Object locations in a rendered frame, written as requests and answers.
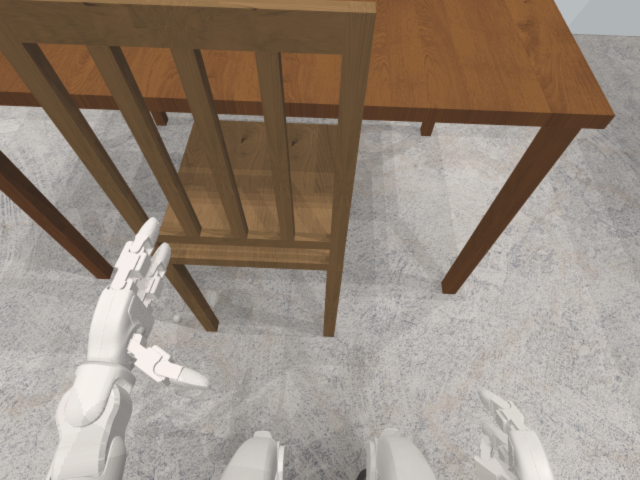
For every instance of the robot left shin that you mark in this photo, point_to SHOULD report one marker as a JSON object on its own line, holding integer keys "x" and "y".
{"x": 262, "y": 434}

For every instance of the robot right hand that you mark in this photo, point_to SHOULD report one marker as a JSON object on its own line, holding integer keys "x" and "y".
{"x": 521, "y": 453}

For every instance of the table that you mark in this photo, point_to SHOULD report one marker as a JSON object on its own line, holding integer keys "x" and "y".
{"x": 492, "y": 62}

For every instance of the chair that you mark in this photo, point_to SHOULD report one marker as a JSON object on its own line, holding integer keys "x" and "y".
{"x": 247, "y": 194}

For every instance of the robot left hand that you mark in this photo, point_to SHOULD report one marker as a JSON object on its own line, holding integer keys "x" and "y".
{"x": 125, "y": 306}

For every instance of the left robot forearm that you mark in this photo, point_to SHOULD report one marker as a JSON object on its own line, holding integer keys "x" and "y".
{"x": 91, "y": 418}

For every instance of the robot left thigh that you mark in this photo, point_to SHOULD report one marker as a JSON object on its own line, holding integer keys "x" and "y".
{"x": 258, "y": 458}

